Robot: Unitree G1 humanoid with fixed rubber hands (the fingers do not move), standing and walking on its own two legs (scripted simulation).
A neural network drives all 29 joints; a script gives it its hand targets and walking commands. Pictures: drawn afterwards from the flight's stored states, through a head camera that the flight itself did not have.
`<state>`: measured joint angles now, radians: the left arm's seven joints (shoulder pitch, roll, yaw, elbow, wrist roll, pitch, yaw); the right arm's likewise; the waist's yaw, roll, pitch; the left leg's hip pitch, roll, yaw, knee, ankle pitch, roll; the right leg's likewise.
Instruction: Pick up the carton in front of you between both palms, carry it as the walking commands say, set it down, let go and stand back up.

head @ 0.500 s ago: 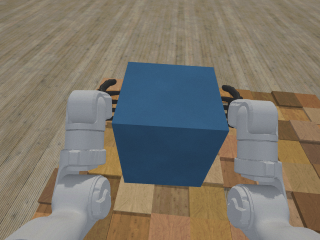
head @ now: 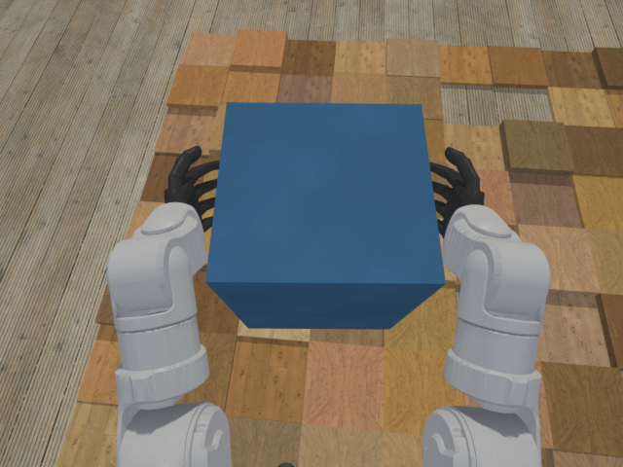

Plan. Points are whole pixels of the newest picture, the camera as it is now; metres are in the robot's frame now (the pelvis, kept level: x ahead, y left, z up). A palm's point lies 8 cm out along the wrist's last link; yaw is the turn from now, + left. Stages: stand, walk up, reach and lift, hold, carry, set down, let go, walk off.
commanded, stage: carry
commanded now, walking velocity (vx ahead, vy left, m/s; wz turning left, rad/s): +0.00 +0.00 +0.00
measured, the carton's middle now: (321, 234) +0.38 +0.00 +0.00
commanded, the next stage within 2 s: none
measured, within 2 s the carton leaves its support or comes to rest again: neither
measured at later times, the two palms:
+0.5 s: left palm (237, 112) +0.49 +0.10 +0.10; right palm (496, 118) +0.49 -0.20 +0.10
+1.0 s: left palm (259, 73) +0.57 +0.08 +0.09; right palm (496, 72) +0.57 -0.21 +0.09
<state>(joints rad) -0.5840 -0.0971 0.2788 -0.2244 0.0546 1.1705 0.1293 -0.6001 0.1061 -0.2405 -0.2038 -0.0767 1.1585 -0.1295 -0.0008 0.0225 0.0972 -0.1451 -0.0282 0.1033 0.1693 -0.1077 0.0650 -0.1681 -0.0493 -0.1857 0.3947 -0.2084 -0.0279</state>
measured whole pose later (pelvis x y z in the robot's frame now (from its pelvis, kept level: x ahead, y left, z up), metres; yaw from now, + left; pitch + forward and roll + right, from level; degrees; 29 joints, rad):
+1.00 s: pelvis +0.22 -0.05 -0.03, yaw -3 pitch +5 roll +2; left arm -0.63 -0.02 0.22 0.13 0.06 1.21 0.12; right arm -0.67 0.01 -0.19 0.13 -0.07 1.23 -0.13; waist 0.01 -0.02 -0.06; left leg -0.33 0.00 0.12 0.51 -0.20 -0.06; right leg -0.22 0.03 -0.09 0.57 -0.37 -0.07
